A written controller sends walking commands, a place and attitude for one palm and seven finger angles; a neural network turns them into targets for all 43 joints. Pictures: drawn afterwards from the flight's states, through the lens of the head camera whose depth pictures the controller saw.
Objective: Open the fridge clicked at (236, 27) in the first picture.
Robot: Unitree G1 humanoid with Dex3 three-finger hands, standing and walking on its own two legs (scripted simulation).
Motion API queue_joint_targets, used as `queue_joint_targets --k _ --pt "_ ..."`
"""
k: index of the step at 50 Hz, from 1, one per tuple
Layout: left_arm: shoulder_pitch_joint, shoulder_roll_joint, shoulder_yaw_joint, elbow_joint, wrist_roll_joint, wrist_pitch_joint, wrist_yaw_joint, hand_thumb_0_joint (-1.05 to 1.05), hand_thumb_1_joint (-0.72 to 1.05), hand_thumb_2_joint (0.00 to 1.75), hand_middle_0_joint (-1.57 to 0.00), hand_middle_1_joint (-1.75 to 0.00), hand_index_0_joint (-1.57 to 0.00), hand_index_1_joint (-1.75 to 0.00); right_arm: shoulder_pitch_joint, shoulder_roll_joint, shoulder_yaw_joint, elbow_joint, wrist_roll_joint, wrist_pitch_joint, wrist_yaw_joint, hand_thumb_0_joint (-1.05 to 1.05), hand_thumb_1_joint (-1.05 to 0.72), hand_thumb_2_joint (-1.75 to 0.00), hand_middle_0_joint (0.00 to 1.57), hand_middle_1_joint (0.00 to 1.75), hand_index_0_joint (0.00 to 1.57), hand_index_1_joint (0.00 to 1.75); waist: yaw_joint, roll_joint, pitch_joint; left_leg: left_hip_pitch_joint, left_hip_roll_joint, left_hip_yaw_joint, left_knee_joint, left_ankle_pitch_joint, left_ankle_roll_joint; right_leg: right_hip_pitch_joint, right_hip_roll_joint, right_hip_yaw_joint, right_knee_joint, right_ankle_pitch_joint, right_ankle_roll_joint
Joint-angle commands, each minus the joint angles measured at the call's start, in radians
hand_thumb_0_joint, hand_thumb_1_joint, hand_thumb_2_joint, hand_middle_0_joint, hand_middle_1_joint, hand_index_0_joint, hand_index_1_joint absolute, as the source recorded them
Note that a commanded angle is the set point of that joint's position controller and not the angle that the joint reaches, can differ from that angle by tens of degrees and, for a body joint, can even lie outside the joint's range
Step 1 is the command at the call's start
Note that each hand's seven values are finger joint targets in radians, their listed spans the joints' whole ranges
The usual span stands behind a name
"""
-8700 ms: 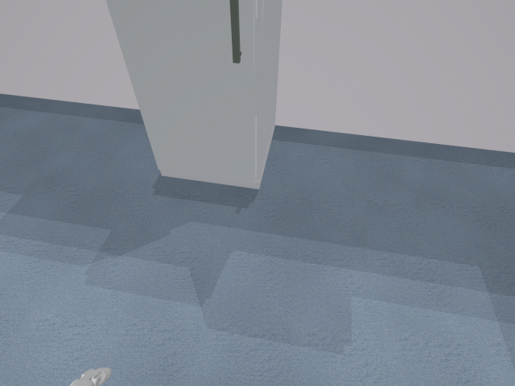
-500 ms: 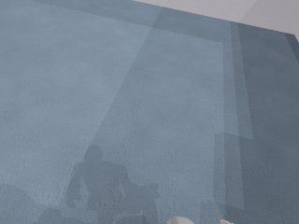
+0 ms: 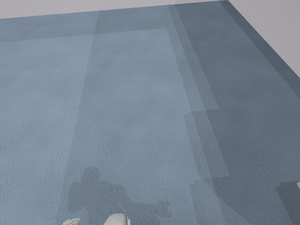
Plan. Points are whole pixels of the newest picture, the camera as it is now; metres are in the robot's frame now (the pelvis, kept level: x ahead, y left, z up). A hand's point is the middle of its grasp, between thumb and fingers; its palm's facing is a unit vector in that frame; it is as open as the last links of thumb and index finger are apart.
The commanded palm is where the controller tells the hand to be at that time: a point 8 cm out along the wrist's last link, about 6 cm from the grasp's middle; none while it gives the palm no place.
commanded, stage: turn to face it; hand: right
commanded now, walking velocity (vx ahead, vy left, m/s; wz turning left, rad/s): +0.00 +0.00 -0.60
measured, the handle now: out of the picture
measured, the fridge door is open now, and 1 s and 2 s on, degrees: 0 0 0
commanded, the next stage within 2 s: none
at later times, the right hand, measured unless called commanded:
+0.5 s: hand out of the picture +0.03 -0.15 -0.15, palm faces +0.32 +0.91 -0.28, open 7.3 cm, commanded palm none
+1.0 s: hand out of the picture -0.04 -0.23 -0.16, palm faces +0.61 +0.75 -0.25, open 7.3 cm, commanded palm none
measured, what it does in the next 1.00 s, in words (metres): steps on the spot, turning right: left foot, then right foot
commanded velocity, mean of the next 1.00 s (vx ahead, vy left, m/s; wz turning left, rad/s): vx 0.00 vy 0.00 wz -0.60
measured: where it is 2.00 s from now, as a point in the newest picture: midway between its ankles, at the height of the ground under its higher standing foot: outside the picture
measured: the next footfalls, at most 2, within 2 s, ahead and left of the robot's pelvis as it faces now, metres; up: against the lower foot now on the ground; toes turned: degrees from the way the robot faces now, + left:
left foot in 0.24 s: +0.05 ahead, +0.16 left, +0.00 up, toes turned -8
right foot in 0.70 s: -0.01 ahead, -0.09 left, +0.00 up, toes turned -32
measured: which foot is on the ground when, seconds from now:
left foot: up 0.00-0.22, down 0.24-0.70, up 0.72-1.00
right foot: down 0.00-0.24, up 0.26-0.68, down 0.70-1.00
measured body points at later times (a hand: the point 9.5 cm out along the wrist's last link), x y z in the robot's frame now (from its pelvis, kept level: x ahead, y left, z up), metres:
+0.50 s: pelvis +0.01 +0.06 +0.00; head +0.04 +0.08 +0.45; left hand +0.14 +0.30 -0.16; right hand +0.01 -0.20 -0.12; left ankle +0.01 +0.16 -0.74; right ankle -0.06 -0.09 -0.65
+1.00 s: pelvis +0.00 +0.01 +0.00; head +0.01 -0.03 +0.45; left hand +0.22 +0.16 -0.13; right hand -0.08 -0.27 -0.14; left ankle +0.09 +0.15 -0.66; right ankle -0.05 -0.07 -0.74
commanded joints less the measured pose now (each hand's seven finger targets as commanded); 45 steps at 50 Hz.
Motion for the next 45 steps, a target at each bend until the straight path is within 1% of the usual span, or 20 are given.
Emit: queue_joint_targets --k 1,7,10,11,12,13,14,15,18,24,30,32,33,34,35,36,37,38,40,45 --pt "0.041 0.216 0.064 -0.058 0.003 -0.02 0.014 0.0 0.9 0.9 -0.2 -0.3 -0.2 -0.3 -0.037 -0.07 -0.014 -0.102 -0.004 -0.03 -0.007 0.0 -0.9 -0.9 0.2 0.3 0.2 0.3 0.039 -0.17 -0.082 -0.044 -0.013 -0.016 -0.081 -0.014 -0.005 0.092 -0.238 0.305 -0.185 0.139 -0.111" --pt "0.045 0.219 0.074 -0.062 0.008 -0.01 0.014 0.0 0.9 0.9 -0.2 -0.3 -0.2 -0.3 -0.036 -0.047 -0.002 -0.127 0.009 -0.045 -0.015 0.0 -0.9 -0.9 0.2 0.3 0.2 0.3 0.038 -0.199 -0.124 0.111 -0.076 -0.012 -0.337 -0.066 0.016 0.065 -0.219 0.395 -0.098 0.339 -0.122" --pt "0.006 0.196 0.077 -0.073 -0.003 -0.008 0.011 0.0 0.9 0.9 -0.2 -0.3 -0.2 -0.3 0.075 -0.075 -0.01 -0.106 0.011 -0.065 -0.021 0.0 -0.9 -0.9 0.2 0.3 0.2 0.3 -0.022 -0.142 -0.169 0.363 -0.078 -0.004 -0.674 0.154 0.025 -0.053 -0.144 0.369 0.016 0.306 -0.05" --pt "0.031 0.14 0.069 -0.08 -0.014 -0.011 0.005 0.0 0.9 0.9 -0.2 -0.3 -0.2 -0.3 0.107 -0.14 -0.021 -0.102 0.001 -0.078 -0.027 0.0 -0.9 -0.9 0.2 0.3 0.2 0.3 -0.033 0.03 -0.201 0.537 0.089 -0.146 -0.802 0.173 0.065 -0.207 -0.06 0.278 0.146 0.076 0.022" --pt "0.035 0.086 0.061 -0.107 -0.011 -0.012 0.004 0.0 0.9 0.9 -0.2 -0.3 -0.2 -0.3 0.104 -0.226 -0.036 -0.108 -0.013 -0.08 -0.032 0.0 -0.9 -0.9 0.2 0.3 0.2 0.3 -0.036 0.305 -0.174 0.565 0.363 -0.413 -0.822 0.295 0.186 -0.392 0.084 0.066 0.383 -0.335 0.105" --pt "0.014 0.145 0.075 -0.104 0.0 -0.006 0.006 0.0 0.9 0.9 -0.2 -0.3 -0.2 -0.3 0.09 -0.214 -0.028 -0.117 -0.007 -0.072 -0.035 0.0 -0.9 -0.9 0.2 0.3 0.2 0.3 -0.034 0.196 -0.148 0.409 0.411 -0.384 -0.806 0.344 0.252 -0.346 0.031 0.091 0.572 -0.378 0.096" --pt "0.027 0.141 0.078 -0.089 0.003 0.004 -0.001 0.0 0.9 0.9 -0.2 -0.3 -0.2 -0.3 0.023 -0.161 -0.019 -0.13 -0.008 -0.074 -0.036 0.0 -0.9 -0.9 0.2 0.3 0.2 0.3 0.007 0.117 -0.1 0.336 0.341 -0.277 -0.808 0.306 0.252 -0.335 0.005 0.102 0.67 -0.299 0.095" --pt "0.046 0.126 0.078 -0.069 0.003 0.014 -0.005 0.0 0.9 0.9 -0.2 -0.3 -0.2 -0.3 -0.026 -0.138 -0.017 -0.136 -0.004 -0.074 -0.037 0.0 -0.9 -0.9 0.2 0.3 0.2 0.3 0.03 0.159 -0.087 0.311 0.299 -0.247 -0.805 0.3 0.225 -0.336 -0.01 0.085 0.711 -0.272 0.101" --pt "0.051 0.115 0.069 -0.037 0.004 0.021 -0.02 0.0 0.9 0.9 -0.2 -0.3 -0.2 -0.3 -0.027 -0.087 0.006 -0.129 -0.005 -0.082 -0.027 0.0 -0.9 -0.9 0.2 0.3 0.2 0.3 0.038 0.152 -0.015 0.302 0.197 -0.052 -0.758 0.442 0.193 -0.335 -0.036 0.023 0.755 -0.148 0.127" --pt "-0.051 0.101 0.053 -0.055 0.0 0.027 -0.021 0.0 0.9 0.9 -0.2 -0.3 -0.2 -0.3 0.1 -0.121 -0.006 -0.08 -0.012 -0.076 -0.027 0.0 -0.9 -0.9 0.2 0.3 0.2 0.3 -0.021 0.177 -0.026 0.41 0.225 0.026 -0.726 0.571 0.205 -0.32 -0.057 -0.043 0.593 -0.179 0.146" --pt "-0.103 0.083 0.033 -0.072 -0.008 0.008 -0.023 0.0 0.9 0.9 -0.2 -0.3 -0.2 -0.3 0.119 -0.161 -0.023 -0.061 -0.02 -0.062 -0.023 0.0 -0.9 -0.9 0.2 0.3 0.2 0.3 -0.048 0.219 -0.065 0.436 0.257 0.093 -0.635 0.673 0.205 -0.171 -0.048 -0.132 0.287 -0.212 0.116" --pt "-0.062 0.096 0.033 -0.069 -0.008 -0.002 -0.018 0.0 0.9 0.9 -0.2 -0.3 -0.2 -0.3 0.115 -0.172 -0.028 -0.057 -0.017 -0.058 -0.021 0.0 -0.9 -0.9 0.2 0.3 0.2 0.3 -0.026 0.206 -0.102 0.443 0.257 0.124 -0.555 0.703 0.178 -0.086 -0.037 -0.151 0.136 -0.143 0.1" --pt "-0.001 0.123 0.04 -0.058 -0.004 -0.009 -0.016 0.0 0.9 0.9 -0.2 -0.3 -0.2 -0.3 0.097 -0.171 -0.03 -0.058 -0.008 -0.057 -0.019 0.0 -0.9 -0.9 0.2 0.3 0.2 0.3 0.013 0.148 -0.141 0.406 0.243 0.162 -0.452 0.669 0.143 0.026 -0.033 -0.143 0.006 -0.022 0.088" --pt "0.086 0.193 0.058 -0.038 0.001 -0.021 -0.014 0.0 0.9 0.9 -0.2 -0.3 -0.2 -0.3 0.094 -0.147 -0.027 -0.071 0.002 -0.055 -0.014 0.0 -0.9 -0.9 0.2 0.3 0.2 0.3 0.063 -0.016 -0.211 0.242 0.199 0.192 -0.249 0.508 0.089 0.249 -0.113 -0.033 -0.077 0.207 0.047" --pt "0.157 0.314 0.088 -0.033 -0.001 -0.027 -0.008 0.0 0.9 0.9 -0.2 -0.3 -0.2 -0.3 0.059 -0.07 -0.005 -0.119 0.01 -0.055 -0.005 0.0 -0.9 -0.9 0.2 0.3 0.2 0.3 0.099 -0.343 -0.227 -0.08 0.039 0.186 -0.021 -0.229 0.005 0.407 -0.402 0.347 -0.087 0.669 -0.079" --pt "0.209 0.334 0.09 -0.004 -0.012 -0.018 0.0 0.0 0.9 0.9 -0.2 -0.3 -0.2 -0.3 0.011 -0.073 0.002 -0.141 0.001 -0.041 -0.013 0.0 -0.9 -0.9 0.2 0.3 0.2 0.3 0.111 -0.294 -0.261 -0.12 0.03 0.061 0.068 -0.329 0.01 0.399 -0.465 0.366 -0.055 0.861 -0.167" --pt "0.181 0.296 0.081 -0.003 -0.008 -0.018 0.01 0.0 0.9 0.9 -0.2 -0.3 -0.2 -0.3 -0.016 -0.08 -0.001 -0.134 -0.004 -0.034 -0.017 0.0 -0.9 -0.9 0.2 0.3 0.2 0.3 0.101 -0.229 -0.218 -0.124 0.049 0.031 0.105 -0.273 0.016 0.347 -0.431 0.304 -0.063 0.771 -0.171" --pt "0.126 0.27 0.075 -0.022 -0.003 -0.021 0.021 0.0 0.9 0.9 -0.2 -0.3 -0.2 -0.3 -0.034 -0.074 -0.005 -0.121 -0.001 -0.033 -0.019 0.0 -0.9 -0.9 0.2 0.3 0.2 0.3 0.089 -0.271 -0.169 -0.135 0.049 0.018 0.121 -0.214 0.01 0.284 -0.374 0.287 -0.072 0.695 -0.156" --pt "0.015 0.216 0.053 -0.054 -0.001 -0.023 0.024 0.0 0.9 0.9 -0.2 -0.3 -0.2 -0.3 -0.012 -0.087 -0.011 -0.092 -0.002 -0.034 -0.007 0.0 -0.9 -0.9 0.2 0.3 0.2 0.3 0.039 -0.224 -0.101 -0.088 0.041 0.001 0.119 -0.084 0.007 0.166 -0.287 0.197 -0.096 0.564 -0.106" --pt "0.029 0.207 0.048 -0.056 -0.003 -0.031 0.022 0.0 0.9 0.9 -0.2 -0.3 -0.2 -0.3 0.008 -0.084 -0.012 -0.076 -0.004 -0.032 -0.005 0.0 -0.9 -0.9 0.2 0.3 0.2 0.3 0.022 -0.149 -0.105 -0.058 0.01 -0.01 0.056 0.009 -0.007 0.15 -0.24 0.211 -0.135 0.478 -0.092"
